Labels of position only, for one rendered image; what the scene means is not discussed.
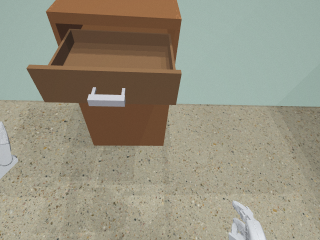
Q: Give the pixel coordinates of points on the cabinet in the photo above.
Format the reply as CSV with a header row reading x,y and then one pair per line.
x,y
134,124

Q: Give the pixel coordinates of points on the robot left hand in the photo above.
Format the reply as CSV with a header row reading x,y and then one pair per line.
x,y
7,161

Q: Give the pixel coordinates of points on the robot right hand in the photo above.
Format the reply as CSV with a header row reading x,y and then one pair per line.
x,y
251,230

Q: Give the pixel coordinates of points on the handle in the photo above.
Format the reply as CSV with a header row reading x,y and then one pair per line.
x,y
106,100

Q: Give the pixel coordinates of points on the drawer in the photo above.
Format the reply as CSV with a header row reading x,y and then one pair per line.
x,y
141,62

